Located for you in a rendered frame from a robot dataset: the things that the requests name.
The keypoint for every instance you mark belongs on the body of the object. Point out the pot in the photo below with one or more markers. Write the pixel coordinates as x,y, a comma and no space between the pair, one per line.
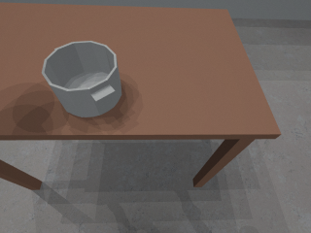
85,78

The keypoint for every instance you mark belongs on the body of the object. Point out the table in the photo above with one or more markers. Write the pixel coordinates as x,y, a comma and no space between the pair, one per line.
184,73

